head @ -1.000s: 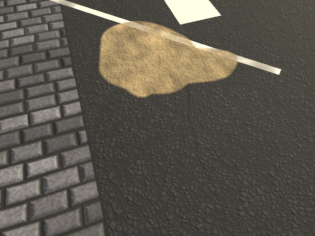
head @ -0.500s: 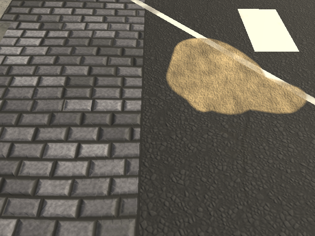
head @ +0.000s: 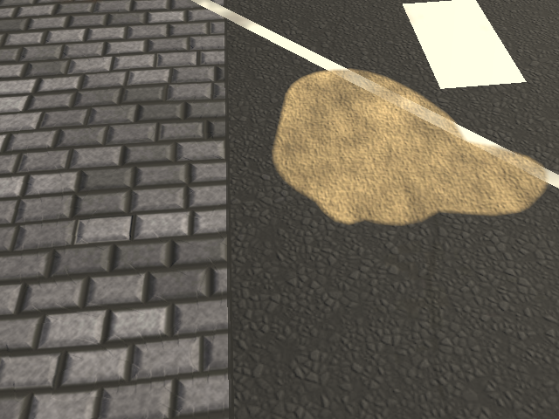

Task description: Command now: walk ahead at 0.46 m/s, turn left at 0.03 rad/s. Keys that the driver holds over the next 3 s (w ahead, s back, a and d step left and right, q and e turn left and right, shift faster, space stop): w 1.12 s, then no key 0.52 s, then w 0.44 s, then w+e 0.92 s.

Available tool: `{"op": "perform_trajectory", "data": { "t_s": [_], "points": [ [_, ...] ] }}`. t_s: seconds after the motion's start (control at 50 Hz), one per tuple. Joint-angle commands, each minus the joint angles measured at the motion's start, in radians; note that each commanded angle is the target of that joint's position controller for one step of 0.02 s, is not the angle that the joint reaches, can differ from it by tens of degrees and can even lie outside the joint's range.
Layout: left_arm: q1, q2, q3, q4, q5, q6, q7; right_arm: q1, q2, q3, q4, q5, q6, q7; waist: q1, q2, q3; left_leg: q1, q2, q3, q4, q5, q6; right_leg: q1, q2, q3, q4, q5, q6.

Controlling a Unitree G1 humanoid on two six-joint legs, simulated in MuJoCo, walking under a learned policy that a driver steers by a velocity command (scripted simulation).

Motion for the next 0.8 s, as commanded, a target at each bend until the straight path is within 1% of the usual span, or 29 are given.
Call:
{"op": "perform_trajectory", "data": {
  "t_s": [0.02, 0.04, 0.06, 0.08, 0.1, 0.12, 0.16, 0.2, 0.24, 0.3, 0.34, 0.38, 0.42, 0.44, 0.46, 0.48, 0.5, 0.52, 0.54, 0.56, 0.58, 0.6, 0.62, 0.64, 0.66, 0.68, 0.72, 0.76, 0.8],
  "points": [
    [0.469, 0.282, 0.081, 0.085, -0.004, -0.009, 0.018, 0.043, -0.090, -0.016, -0.085, 0.014, -0.023, 0.006, 0.170, -0.253, -0.364, -0.635, -0.091, -0.054, 0.807, -0.023, 0.045, 0.771, -0.416, 0.845, -0.344, -0.358, -0.186],
    [0.338, 0.234, 0.070, 0.072, -0.021, -0.007, 0.014, -0.025, -0.130, -0.029, -0.097, 0.000, -0.020, 0.005, 0.117, -0.146, -0.192, -0.707, -0.015, -0.102, 0.872, 0.040, 0.063, 0.629, -0.381, 0.713, -0.344, -0.390, -0.168],
    [0.247, 0.159, 0.051, 0.054, -0.025, -0.012, 0.010, -0.074, -0.124, -0.026, -0.104, -0.003, -0.025, 0.013, 0.094, -0.061, -0.090, -0.700, 0.035, -0.082, 0.830, 0.130, 0.069, 0.486, -0.344, 0.567, -0.362, -0.330, -0.155],
    [0.205, 0.116, 0.037, 0.057, -0.022, -0.019, 0.009, -0.090, -0.097, -0.022, -0.104, -0.001, -0.024, 0.018, 0.064, -0.049, -0.036, -0.668, 0.075, -0.064, 0.760, 0.177, 0.069, 0.391, -0.288, 0.454, -0.395, -0.240, -0.124],
    [0.197, 0.092, 0.028, 0.071, -0.025, -0.027, 0.011, -0.084, -0.086, -0.020, -0.102, -0.015, -0.012, 0.022, 0.038, -0.073, -0.013, -0.628, 0.097, -0.056, 0.713, 0.195, 0.061, 0.329, -0.248, 0.376, -0.413, -0.147, -0.104],
    [0.200, 0.078, 0.022, 0.082, -0.023, -0.035, 0.011, -0.064, -0.071, -0.016, -0.087, -0.023, 0.001, 0.028, 0.025, -0.079, -0.016, -0.594, 0.102, -0.044, 0.699, 0.210, 0.051, 0.301, -0.223, 0.320, -0.426, -0.079, -0.098],
    [0.247, 0.085, 0.024, 0.110, -0.029, -0.052, 0.010, -0.078, -0.057, -0.014, -0.090, -0.024, 0.015, 0.037, 0.017, -0.073, -0.014, -0.613, 0.108, -0.021, 0.676, 0.236, 0.034, 0.298, -0.211, 0.264, -0.447, 0.037, -0.112],
    [0.283, 0.095, 0.026, 0.134, -0.032, -0.058, 0.010, -0.159, -0.056, -0.014, -0.115, -0.024, 0.023, 0.041, 0.024, -0.063, 0.018, -0.700, 0.127, 0.002, 0.623, 0.295, 0.014, 0.319, -0.201, 0.221, -0.479, 0.069, -0.119],
    [0.323, 0.087, 0.022, 0.156, -0.035, -0.058, 0.011, -0.253, -0.056, -0.013, -0.146, -0.025, 0.025, 0.043, 0.042, -0.057, 0.042, -0.774, 0.136, 0.024, 0.541, 0.363, -0.006, 0.353, -0.184, 0.186, -0.491, 0.129, -0.118],
    [0.362, 0.081, 0.016, 0.181, -0.038, -0.058, 0.013, -0.374, -0.035, -0.002, -0.186, -0.020, 0.018, 0.046, 0.066, -0.056, 0.052, -0.769, 0.118, 0.059, 0.355, 0.458, -0.022, 0.380, -0.154, 0.129, -0.479, 0.248, -0.104],
    [0.393, 0.085, 0.014, 0.198, -0.037, -0.060, 0.017, -0.440, -0.022, 0.006, -0.206, -0.016, 0.014, 0.047, 0.086, -0.063, 0.053, -0.736, 0.096, 0.083, 0.246, 0.504, -0.018, 0.409, -0.155, 0.111, -0.470, 0.314, -0.096],
    [0.423, 0.091, 0.013, 0.217, -0.033, -0.058, 0.023, -0.491, -0.026, 0.008, -0.224, -0.014, 0.012, 0.044, 0.101, -0.066, 0.057, -0.721, 0.077, 0.096, 0.174, 0.511, -0.004, 0.468, -0.174, 0.110, -0.459, 0.366, -0.097],
    [0.433, 0.097, 0.014, 0.232, -0.026, -0.053, 0.030, -0.510, -0.037, 0.005, -0.237, -0.014, 0.008, 0.040, 0.097, -0.068, 0.058, -0.712, 0.063, 0.090, 0.126, 0.474, 0.020, 0.541, -0.202, 0.115, -0.428, 0.444, -0.095],
    [0.427, 0.102, 0.015, 0.237, -0.023, -0.050, 0.034, -0.501, -0.044, 0.002, -0.237, -0.014, 0.005, 0.038, 0.086, -0.070, 0.053, -0.694, 0.053, 0.090, 0.108, 0.438, 0.035, 0.575, -0.214, 0.113, -0.399, 0.511, -0.092],
    [0.410, 0.109, 0.016, 0.238, -0.021, -0.048, 0.038, -0.470, -0.053, -0.003, -0.230, -0.015, 0.001, 0.034, 0.066, -0.077, 0.036, -0.645, 0.032, 0.096, 0.090, 0.391, 0.052, 0.598, -0.219, 0.105, -0.349, 0.629, -0.083],
    [0.394, 0.119, 0.018, 0.239, -0.016, -0.046, 0.041, -0.404, -0.067, -0.011, -0.210, -0.015, -0.003, 0.027, 0.035, -0.089, -0.002, -0.562, 0.002, 0.103, 0.076, 0.341, 0.071, 0.613, -0.218, 0.097, -0.264, 0.766, -0.071],
    [0.384, 0.126, 0.020, 0.241, -0.013, -0.040, 0.040, -0.283, -0.086, -0.022, -0.171, -0.016, -0.010, 0.018, -0.014, -0.086, -0.068, -0.431, -0.030, 0.112, 0.039, 0.319, 0.093, 0.613, -0.204, 0.085, -0.116, 0.840, -0.059],
    [0.376, 0.122, 0.017, 0.237, -0.019, -0.036, 0.039, -0.114, -0.115, -0.037, -0.117, -0.029, -0.020, 0.008, -0.083, -0.062, -0.160, -0.201, -0.002, 0.084, -0.004, 0.357, 0.125, 0.508, -0.169, 0.056, 0.092, 0.731, -0.042],
    [0.405, 0.064, 0.000, 0.199, -0.041, -0.039, 0.033, 0.037, -0.207, -0.063, -0.094, -0.056, -0.023, -0.006, -0.106, 0.066, -0.295, 0.088, 0.249, -0.216, -0.009, 0.258, 0.196, 0.243, -0.094, 0.009, 0.424, 0.351, -0.015],
    [0.507, 0.011, -0.004, 0.206, -0.056, -0.037, 0.025, 0.037, -0.250, -0.078, -0.087, -0.045, -0.013, 0.001, -0.045, 0.231, -0.384, 0.254, 0.454, -0.662, -0.125, 0.268, 0.318, -0.057, 0.091, 0.055, 0.720, -0.421, 0.008],
    [0.399, 0.104, 0.020, 0.201, -0.035, -0.032, 0.033, -0.055, -0.192, -0.069, -0.096, -0.007, -0.007, 0.008, -0.032, 0.061, -0.262, 0.150, 0.387, -0.593, -0.159, 0.198, 0.274, -0.141, 0.023, 0.167, 0.758, -0.346, -0.013],
    [0.331, 0.092, 0.020, 0.177, -0.035, -0.040, 0.027, -0.147, -0.135, -0.054, -0.109, 0.001, -0.009, 0.011, -0.001, 0.042, -0.128, -0.008, 0.355, -0.440, -0.198, 0.236, 0.245, -0.148, -0.016, 0.158, 0.712, -0.249, -0.015],
    [0.301, 0.073, 0.017, 0.175, -0.034, -0.042, 0.024, -0.191, -0.090, -0.042, -0.110, -0.004, -0.016, 0.014, 0.025, 0.015, -0.071, -0.111, 0.308, -0.346, -0.237, 0.313, 0.215, -0.115, -0.050, 0.149, 0.656, -0.194, -0.014],
    [0.300, 0.064, 0.017, 0.180, -0.019, -0.031, 0.020, -0.199, -0.065, -0.035, -0.099, -0.001, -0.023, 0.011, 0.051, 0.025, -0.037, -0.185, 0.268, -0.271, -0.258, 0.384, 0.188, -0.075, -0.069, 0.145, 0.613, -0.174, -0.004],
    [0.324, 0.044, 0.013, 0.187, -0.008, -0.017, 0.013, -0.196, -0.044, -0.028, -0.085, 0.000, -0.028, 0.008, 0.074, 0.045, -0.037, -0.233, 0.242, -0.217, -0.279, 0.420, 0.172, -0.027, -0.081, 0.140, 0.580, -0.161, 0.009],
    [0.323, 0.032, 0.012, 0.189, -0.005, -0.006, 0.006, -0.171, -0.043, -0.026, -0.072, 0.001, -0.037, 0.008, 0.080, 0.046, -0.039, -0.249, 0.232, -0.191, -0.291, 0.463, 0.172, -0.011, -0.081, 0.129, 0.565, -0.152, 0.020],
    [0.285, 0.025, 0.012, 0.177, -0.003, 0.007, -0.003, -0.131, -0.070, -0.032, -0.048, 0.008, -0.050, 0.007, 0.089, 0.041, -0.022, -0.256, 0.217, -0.144, -0.321, 0.500, 0.178, -0.051, -0.093, 0.108, 0.524, -0.117, 0.039],
    [0.197, 0.031, 0.012, 0.148, -0.002, 0.014, -0.006, -0.096, -0.082, -0.034, -0.032, 0.008, -0.051, 0.006, 0.076, 0.037, 0.010, -0.243, 0.205, -0.112, -0.351, 0.502, 0.177, -0.126, -0.112, 0.088, 0.460, -0.045, 0.058],
    [0.109, 0.034, 0.011, 0.119, -0.007, 0.013, -0.007, -0.060, -0.075, -0.030, -0.019, 0.008, -0.047, 0.006, 0.056, 0.038, 0.030, -0.215, 0.188, -0.085, -0.361, 0.539, 0.168, -0.179, -0.119, 0.070, 0.372, 0.023, 0.072]
  ]
}}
